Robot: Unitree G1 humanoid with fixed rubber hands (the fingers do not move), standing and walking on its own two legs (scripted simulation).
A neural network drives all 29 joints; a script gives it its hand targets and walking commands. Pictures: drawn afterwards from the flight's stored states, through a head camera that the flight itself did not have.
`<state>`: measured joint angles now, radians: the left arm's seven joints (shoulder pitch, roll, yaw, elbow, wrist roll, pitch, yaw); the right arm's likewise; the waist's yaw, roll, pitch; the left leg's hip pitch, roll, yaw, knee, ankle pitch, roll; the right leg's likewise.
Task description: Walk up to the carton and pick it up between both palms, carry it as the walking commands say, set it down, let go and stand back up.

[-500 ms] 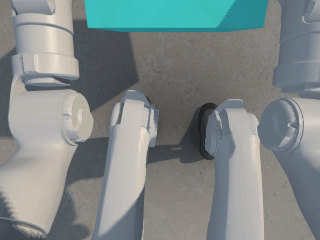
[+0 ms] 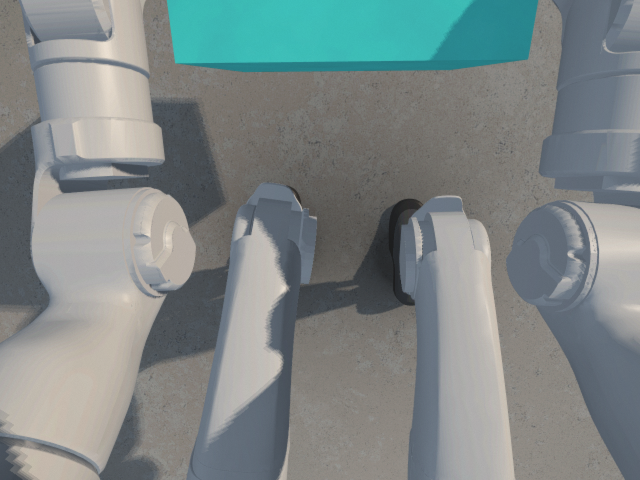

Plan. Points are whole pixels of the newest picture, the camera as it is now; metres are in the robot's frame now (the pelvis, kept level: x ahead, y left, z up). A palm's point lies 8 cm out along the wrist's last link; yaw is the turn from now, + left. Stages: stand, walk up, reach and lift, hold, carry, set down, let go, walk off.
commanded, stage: reach and lift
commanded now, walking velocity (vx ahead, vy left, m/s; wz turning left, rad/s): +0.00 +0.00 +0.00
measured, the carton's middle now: out of the picture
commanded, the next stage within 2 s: none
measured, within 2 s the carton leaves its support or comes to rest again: neither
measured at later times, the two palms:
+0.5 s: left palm out of the picture +0.54 +0.21 -0.02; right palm out of the picture +0.56 -0.13 -0.02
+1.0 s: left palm out of the picture +0.52 +0.20 +0.05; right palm out of the picture +0.53 -0.14 +0.05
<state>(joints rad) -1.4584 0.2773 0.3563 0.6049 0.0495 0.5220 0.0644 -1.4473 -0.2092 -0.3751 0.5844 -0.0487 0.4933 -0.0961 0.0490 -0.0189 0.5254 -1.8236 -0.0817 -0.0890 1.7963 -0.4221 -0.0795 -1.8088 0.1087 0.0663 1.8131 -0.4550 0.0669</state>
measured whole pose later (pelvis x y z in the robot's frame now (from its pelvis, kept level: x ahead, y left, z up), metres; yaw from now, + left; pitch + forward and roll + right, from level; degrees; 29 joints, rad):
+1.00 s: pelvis +0.00 +0.00 +0.11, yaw +1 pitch +16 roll +0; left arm -1.23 0.21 0.31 0.57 0.06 0.51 0.07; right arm -1.19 -0.14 -0.34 0.51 -0.07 0.48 -0.10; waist 0.04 0.00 0.52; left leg -1.34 -0.09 -0.11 1.42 -0.36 -0.08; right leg -1.33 0.10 0.09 1.45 -0.39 0.05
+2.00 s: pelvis +0.06 -0.01 +0.23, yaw +1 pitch +13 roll +0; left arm -0.73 0.04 0.33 0.54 0.16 0.48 0.05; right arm -0.72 0.02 -0.33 0.54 -0.15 0.44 -0.07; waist 0.04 -0.01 0.16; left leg -0.84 -0.06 -0.13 0.85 -0.23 -0.06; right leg -0.84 0.08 0.13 0.89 -0.26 0.02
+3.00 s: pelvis +0.15 -0.01 +0.30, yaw +2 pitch -6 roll +0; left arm -0.23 -0.09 0.23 0.23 0.26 0.75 0.02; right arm -0.23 0.13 -0.24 0.25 -0.25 0.70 -0.01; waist 0.02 0.01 0.00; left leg -0.08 -0.02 -0.15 0.37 -0.18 -0.03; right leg -0.06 0.04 0.11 0.38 -0.21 -0.01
